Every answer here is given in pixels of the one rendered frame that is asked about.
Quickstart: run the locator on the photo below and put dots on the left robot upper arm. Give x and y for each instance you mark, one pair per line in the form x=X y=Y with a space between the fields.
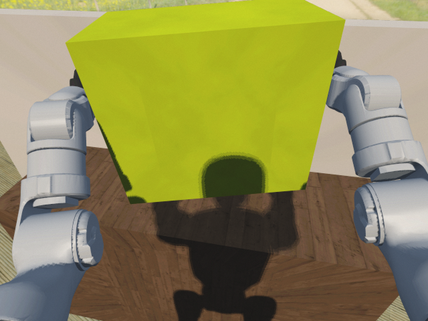
x=52 y=253

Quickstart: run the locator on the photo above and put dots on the right robot forearm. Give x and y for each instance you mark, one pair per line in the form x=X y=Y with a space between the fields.
x=384 y=147

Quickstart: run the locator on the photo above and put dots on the left robot forearm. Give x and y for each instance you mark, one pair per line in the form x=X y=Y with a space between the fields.
x=56 y=154

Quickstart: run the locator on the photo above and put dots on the pedestal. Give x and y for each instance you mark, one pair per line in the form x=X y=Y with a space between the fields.
x=281 y=256

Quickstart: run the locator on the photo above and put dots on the carton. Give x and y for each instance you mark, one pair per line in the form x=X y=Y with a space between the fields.
x=209 y=100

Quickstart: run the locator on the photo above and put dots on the robot left hand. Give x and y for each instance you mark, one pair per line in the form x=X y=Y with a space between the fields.
x=76 y=80

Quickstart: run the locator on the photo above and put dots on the right robot upper arm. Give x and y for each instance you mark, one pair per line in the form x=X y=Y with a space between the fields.
x=393 y=215

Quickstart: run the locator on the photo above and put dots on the robot right hand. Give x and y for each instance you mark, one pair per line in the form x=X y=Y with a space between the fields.
x=339 y=60

